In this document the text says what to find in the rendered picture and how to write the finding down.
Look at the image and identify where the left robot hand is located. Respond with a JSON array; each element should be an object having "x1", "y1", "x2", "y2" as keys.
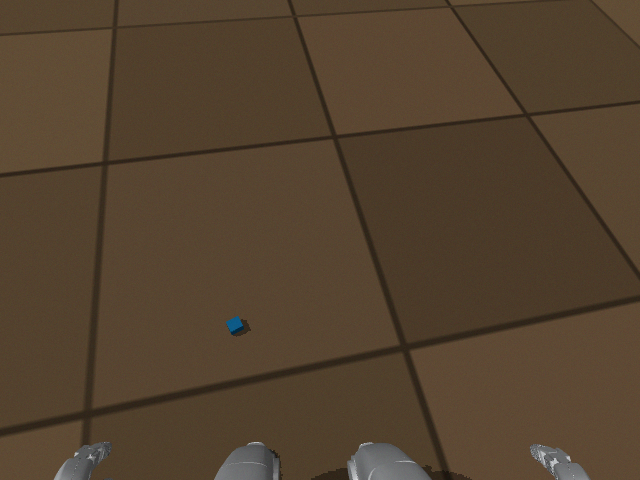
[{"x1": 54, "y1": 442, "x2": 113, "y2": 480}]

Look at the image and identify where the small box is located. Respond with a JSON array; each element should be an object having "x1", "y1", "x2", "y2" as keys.
[{"x1": 226, "y1": 316, "x2": 244, "y2": 335}]

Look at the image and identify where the right robot hand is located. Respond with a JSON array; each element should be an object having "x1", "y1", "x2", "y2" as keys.
[{"x1": 530, "y1": 444, "x2": 591, "y2": 480}]

